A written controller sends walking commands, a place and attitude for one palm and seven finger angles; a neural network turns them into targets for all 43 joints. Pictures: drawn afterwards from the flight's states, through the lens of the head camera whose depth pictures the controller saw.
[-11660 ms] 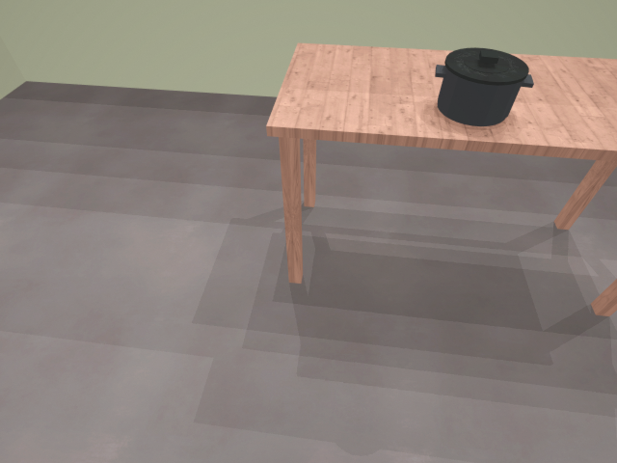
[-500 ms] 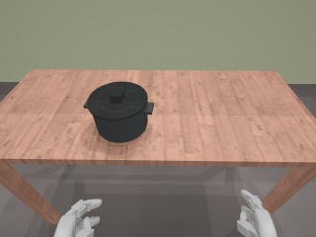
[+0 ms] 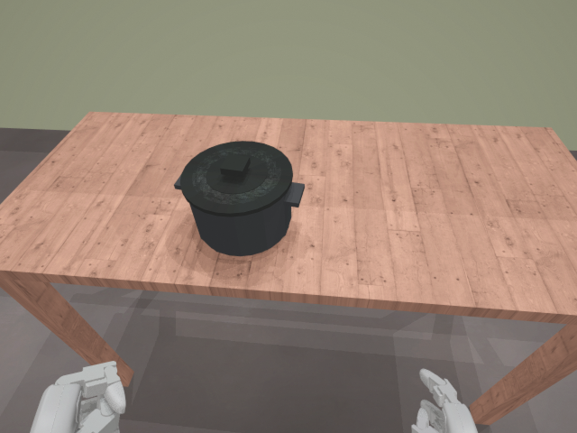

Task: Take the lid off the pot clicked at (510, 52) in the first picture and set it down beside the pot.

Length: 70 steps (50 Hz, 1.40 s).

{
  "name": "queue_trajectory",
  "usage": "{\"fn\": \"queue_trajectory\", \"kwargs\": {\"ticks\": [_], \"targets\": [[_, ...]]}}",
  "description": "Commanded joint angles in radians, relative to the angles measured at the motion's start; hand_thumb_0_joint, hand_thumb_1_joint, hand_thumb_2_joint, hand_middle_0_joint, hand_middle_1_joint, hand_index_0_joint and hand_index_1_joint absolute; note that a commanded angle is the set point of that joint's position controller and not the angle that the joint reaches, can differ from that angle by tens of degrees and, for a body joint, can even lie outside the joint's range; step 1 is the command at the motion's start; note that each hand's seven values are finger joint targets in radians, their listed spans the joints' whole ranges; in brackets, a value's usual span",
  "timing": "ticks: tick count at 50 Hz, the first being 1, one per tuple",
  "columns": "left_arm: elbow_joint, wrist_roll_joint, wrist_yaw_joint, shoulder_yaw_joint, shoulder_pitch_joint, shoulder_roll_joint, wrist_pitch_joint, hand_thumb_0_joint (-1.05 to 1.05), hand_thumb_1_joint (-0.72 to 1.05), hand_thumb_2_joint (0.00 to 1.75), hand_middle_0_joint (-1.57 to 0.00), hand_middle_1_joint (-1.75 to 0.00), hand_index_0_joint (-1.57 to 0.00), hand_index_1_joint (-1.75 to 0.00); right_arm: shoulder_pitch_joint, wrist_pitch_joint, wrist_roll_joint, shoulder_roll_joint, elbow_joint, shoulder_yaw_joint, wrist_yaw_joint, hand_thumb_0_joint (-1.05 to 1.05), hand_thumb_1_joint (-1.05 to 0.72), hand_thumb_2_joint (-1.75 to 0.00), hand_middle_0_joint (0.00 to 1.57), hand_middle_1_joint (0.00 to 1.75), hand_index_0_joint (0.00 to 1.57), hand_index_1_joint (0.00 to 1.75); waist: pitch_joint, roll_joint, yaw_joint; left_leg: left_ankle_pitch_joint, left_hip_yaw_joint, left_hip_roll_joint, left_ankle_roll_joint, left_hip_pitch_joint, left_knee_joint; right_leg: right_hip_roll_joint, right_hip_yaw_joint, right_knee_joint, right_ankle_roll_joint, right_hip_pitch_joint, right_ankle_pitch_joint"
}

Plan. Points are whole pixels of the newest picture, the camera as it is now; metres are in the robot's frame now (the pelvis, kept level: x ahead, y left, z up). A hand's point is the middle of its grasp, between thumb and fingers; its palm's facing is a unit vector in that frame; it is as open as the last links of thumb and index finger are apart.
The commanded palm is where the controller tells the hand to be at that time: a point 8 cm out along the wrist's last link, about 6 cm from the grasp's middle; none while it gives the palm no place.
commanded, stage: raise the hand higher, near the body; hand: left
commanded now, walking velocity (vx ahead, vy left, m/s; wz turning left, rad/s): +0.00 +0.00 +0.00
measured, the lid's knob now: (235, 165) +0.51 +0.15 +0.10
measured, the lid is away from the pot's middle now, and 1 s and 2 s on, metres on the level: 0.00 0.00 0.00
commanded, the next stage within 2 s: reach forward and open the fingers in 0.68 s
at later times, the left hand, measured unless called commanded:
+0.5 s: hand (101, 372) +0.16 +0.24 +0.08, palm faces +0.30 -0.86 -0.41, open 3.1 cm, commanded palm +0.11 +0.27 +0.10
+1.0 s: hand (75, 341) +0.18 +0.27 +0.10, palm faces +0.00 -0.12 -0.99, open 2.9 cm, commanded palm +0.16 +0.27 +0.15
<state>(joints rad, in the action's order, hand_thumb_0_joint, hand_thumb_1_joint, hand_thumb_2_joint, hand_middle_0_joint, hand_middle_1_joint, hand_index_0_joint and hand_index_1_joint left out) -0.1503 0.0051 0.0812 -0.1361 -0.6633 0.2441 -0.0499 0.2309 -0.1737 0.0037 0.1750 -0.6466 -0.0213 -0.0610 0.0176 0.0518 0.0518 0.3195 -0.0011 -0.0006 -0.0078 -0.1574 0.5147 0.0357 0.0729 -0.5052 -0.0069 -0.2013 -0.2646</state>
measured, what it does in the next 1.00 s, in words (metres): stands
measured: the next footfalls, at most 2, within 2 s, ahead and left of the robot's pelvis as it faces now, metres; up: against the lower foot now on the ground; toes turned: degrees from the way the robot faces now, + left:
none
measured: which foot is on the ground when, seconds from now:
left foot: down 0.00-1.00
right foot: down 0.00-1.00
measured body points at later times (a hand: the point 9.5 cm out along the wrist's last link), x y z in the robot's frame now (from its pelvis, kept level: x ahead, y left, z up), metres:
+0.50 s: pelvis +0.01 +0.01 +0.00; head +0.00 -0.01 +0.45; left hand +0.14 +0.28 +0.10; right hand +0.21 -0.20 -0.06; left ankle -0.02 +0.11 -0.74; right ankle +0.01 -0.12 -0.74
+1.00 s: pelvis +0.00 +0.00 +0.00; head +0.00 -0.04 +0.45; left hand +0.18 +0.27 +0.15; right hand +0.20 -0.22 -0.09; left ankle -0.02 +0.11 -0.74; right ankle +0.01 -0.12 -0.74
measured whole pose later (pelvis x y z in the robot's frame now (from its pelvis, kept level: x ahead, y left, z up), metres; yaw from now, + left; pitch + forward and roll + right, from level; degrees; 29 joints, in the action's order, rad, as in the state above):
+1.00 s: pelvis +0.00 +0.00 +0.00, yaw -2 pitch +0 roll +0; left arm -0.42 0.76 0.07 -0.12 -0.53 0.55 0.13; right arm 0.13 0.04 0.01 0.27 -0.57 -0.02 -0.01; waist 0.00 0.10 0.09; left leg 0.31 -0.04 0.00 -0.01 -0.20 0.50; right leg 0.03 0.03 -0.50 -0.01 -0.26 -0.24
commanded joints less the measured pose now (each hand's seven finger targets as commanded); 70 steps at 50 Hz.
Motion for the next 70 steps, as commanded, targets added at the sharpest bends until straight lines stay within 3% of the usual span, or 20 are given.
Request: {"fn": "queue_trajectory", "kwargs": {"ticks": [1,5,8,10,39,40,41,42,43,46,48,53,56,57,58,61,63,67,68,70], "targets": [[-0.238,-0.002,0.019,-0.117,-0.048,0.154,-0.068,0.00,0.90,0.90,-1.30,-1.50,-1.30,-1.50,-0.174,-0.087,0.005,0.114,0.189,0.064,-0.009,0.00,-0.90,-0.90,0.20,0.30,0.20,0.30,-0.063,-0.047,0.019,-0.265,-0.005,-0.002,-0.017,-0.043,-0.088,-0.010,0.002,0.074,0.015,0.068,0.174],[-0.271,0.000,0.022,-0.106,-0.043,0.141,-0.079,0.00,0.90,0.90,-1.30,-1.50,-1.30,-1.50,-0.172,-0.094,0.006,0.110,0.183,0.064,-0.011,0.00,-0.90,-0.90,0.20,0.30,0.20,0.30,-0.043,-0.015,0.016,-0.258,-0.009,-0.004,-0.018,-0.022,-0.090,-0.009,-0.001,0.086,0.015,0.050,0.159],[-0.309,-0.002,0.024,-0.123,-0.037,0.154,-0.091,0.00,0.90,0.90,-1.30,-1.50,-1.30,-1.50,-0.172,-0.096,0.006,0.111,0.188,0.064,-0.010,0.00,-0.90,-0.90,0.20,0.30,0.20,0.30,-0.043,-0.032,0.018,-0.263,-0.003,-0.005,-0.016,-0.020,-0.099,-0.011,0.002,0.087,0.017,0.060,0.157],[-0.330,-0.002,0.023,-0.107,-0.039,0.139,-0.095,0.00,0.90,0.90,-1.30,-1.50,-1.30,-1.50,-0.168,-0.099,0.005,0.111,0.189,0.063,-0.009,0.00,-0.90,-0.90,0.20,0.30,0.20,0.30,-0.047,0.009,0.018,-0.274,-0.006,-0.005,-0.015,-0.008,-0.100,-0.008,0.000,0.087,0.017,0.060,0.166],[-0.458,-0.025,0.026,-0.186,0.130,0.190,-0.114,0.00,0.90,0.90,-1.30,-1.50,-1.30,-1.50,-0.172,-0.067,0.001,0.115,0.193,0.042,0.003,0.00,-0.90,-0.90,0.20,0.30,0.20,0.30,-0.042,-0.017,0.015,-0.289,0.001,-0.017,-0.013,0.026,-0.123,-0.012,-0.006,0.122,0.018,0.091,0.190],[-0.517,0.433,0.070,-0.137,0.187,0.409,-0.025,0.00,0.87,0.91,-1.29,-1.46,-1.29,-1.46,-0.200,-0.006,-0.027,0.197,0.210,0.028,0.019,0.00,-0.90,-0.90,0.20,0.30,0.20,0.30,-0.017,0.068,0.021,-0.282,-0.003,0.006,-0.010,-0.100,-0.105,-0.029,-0.040,0.069,0.030,-0.006,0.177],[-0.585,0.441,0.099,-0.145,0.192,0.342,0.024,0.00,0.84,0.92,-1.27,-1.43,-1.27,-1.43,-0.209,0.030,-0.021,0.158,0.257,0.033,0.029,0.00,-0.90,-0.90,0.20,0.30,0.20,0.30,-0.035,0.118,0.032,-0.281,-0.006,-0.003,-0.001,-0.114,-0.111,-0.014,0.001,0.057,0.044,0.012,0.145],[-0.543,0.556,0.112,-0.130,0.151,0.369,0.075,0.00,0.81,0.93,-1.26,-1.39,-1.26,-1.39,-0.228,0.057,-0.014,0.160,0.251,0.033,0.035,0.00,-0.90,-0.90,0.20,0.30,0.20,0.30,-0.026,0.134,0.050,-0.257,0.000,-0.006,0.007,-0.116,-0.117,-0.030,-0.037,0.054,0.056,0.017,0.118],[-0.520,0.635,0.113,-0.148,0.098,0.394,0.112,0.00,0.78,0.94,-1.25,-1.36,-1.25,-1.36,-0.218,0.089,-0.017,0.164,0.254,0.039,0.043,0.00,-0.90,-0.90,0.20,0.30,0.20,0.30,-0.080,0.090,0.063,-0.255,-0.007,-0.009,0.004,-0.127,-0.115,-0.033,-0.034,0.046,0.058,0.033,0.104],[-0.476,0.800,0.067,-0.123,0.157,0.468,0.184,0.00,0.68,1.00,-1.22,-1.25,-1.22,-1.25,-0.260,0.160,-0.007,0.188,0.265,0.039,0.051,0.00,-0.90,-0.90,0.20,0.30,0.20,0.30,-0.128,0.030,0.054,-0.234,-0.005,-0.003,-0.008,-0.113,-0.107,-0.029,-0.071,0.058,0.053,0.042,0.114],[-0.442,0.831,0.005,-0.113,0.246,0.511,0.196,0.00,0.62,1.05,-1.20,-1.18,-1.20,-1.18,-0.278,0.176,0.011,0.191,0.259,0.037,0.047,0.00,-0.90,-0.90,0.20,0.30,0.20,0.30,-0.162,0.013,0.037,-0.230,-0.003,-0.005,-0.017,-0.088,-0.105,-0.024,-0.064,0.071,0.042,0.055,0.121],[-0.436,0.762,-0.166,-0.101,0.284,0.564,0.153,0.00,0.45,1.14,-1.14,-1.00,-1.14,-1.00,-0.270,0.161,0.024,0.192,0.256,0.042,0.034,0.00,-0.90,-0.90,0.20,0.30,0.20,0.30,-0.225,0.006,0.021,-0.367,0.012,0.008,-0.036,-0.023,-0.096,-0.007,-0.043,0.086,0.013,0.104,0.286],[-0.362,0.753,-0.243,-0.147,0.352,0.640,0.123,0.00,0.36,1.19,-1.11,-0.90,-1.11,-0.90,-0.241,0.163,0.022,0.207,0.232,0.045,0.027,0.00,-0.90,-0.90,0.20,0.30,0.20,0.30,-0.149,-0.052,0.013,-0.388,0.017,0.011,-0.040,-0.032,-0.108,-0.009,-0.031,0.113,0.002,0.079,0.317],[-0.354,0.750,-0.262,-0.171,0.351,0.662,0.116,0.00,0.33,1.20,-1.09,-0.86,-1.09,-0.86,-0.262,0.157,0.028,0.204,0.243,0.043,0.030,0.00,-0.90,-0.90,0.20,0.30,0.20,0.30,-0.141,-0.031,0.016,-0.389,0.018,0.008,-0.041,-0.023,-0.102,-0.013,-0.043,0.118,0.007,0.078,0.323],[-0.376,0.750,-0.277,-0.166,0.423,0.670,0.095,0.00,0.30,1.21,-1.08,-0.83,-1.08,-0.83,-0.237,0.161,0.025,0.201,0.238,0.041,0.030,0.00,-0.90,-0.90,0.20,0.30,0.20,0.30,-0.176,-0.021,0.014,-0.402,0.015,0.014,-0.040,-0.012,-0.111,-0.006,-0.028,0.118,0.004,0.098,0.320],[-0.316,0.727,-0.294,-0.166,0.446,0.651,0.062,0.00,0.21,1.23,-1.04,-0.72,-1.04,-0.72,-0.210,0.162,0.026,0.200,0.238,0.045,0.031,0.00,-0.90,-0.90,0.20,0.30,0.20,0.30,-0.151,-0.032,0.015,-0.384,0.011,0.017,-0.038,-0.004,-0.121,-0.009,-0.017,0.143,-0.001,0.076,0.300],[-0.347,0.722,-0.294,-0.154,0.509,0.647,0.044,0.00,0.16,1.24,-1.01,-0.65,-1.01,-0.65,-0.219,0.156,0.027,0.196,0.247,0.044,0.037,0.00,-0.90,-0.90,0.20,0.30,0.20,0.30,-0.187,0.002,0.015,-0.375,0.009,0.022,-0.036,0.013,-0.127,-0.009,-0.017,0.144,0.002,0.091,0.279],[-0.306,0.735,-0.281,-0.180,0.555,0.679,0.053,0.00,0.04,1.27,-0.96,-0.51,-0.96,-0.51,-0.239,0.148,0.035,0.204,0.251,0.047,0.045,0.00,-0.90,-0.90,0.20,0.30,0.20,0.30,-0.183,-0.002,0.023,-0.342,0.013,0.022,-0.033,0.016,-0.129,-0.021,-0.031,0.149,0.012,0.092,0.249],[-0.297,0.742,-0.288,-0.154,0.620,0.677,0.054,0.00,0.02,1.28,-0.95,-0.47,-0.95,-0.47,-0.229,0.153,0.029,0.200,0.246,0.042,0.042,0.00,-0.90,-0.90,0.20,0.30,0.20,0.30,-0.209,0.005,0.021,-0.321,0.006,0.028,-0.033,0.004,-0.147,-0.010,-0.022,0.152,0.008,0.102,0.220],[-0.253,0.740,-0.290,-0.132,0.670,0.665,0.066,0.00,-0.04,1.30,-0.93,-0.40,-0.93,-0.40,-0.229,0.156,0.036,0.205,0.241,0.042,0.038,0.00,-0.90,-0.90,0.20,0.30,0.20,0.30,-0.168,0.001,0.015,-0.272,0.008,0.026,-0.031,-0.006,-0.161,-0.013,-0.022,0.166,0.006,0.079,0.168]]}}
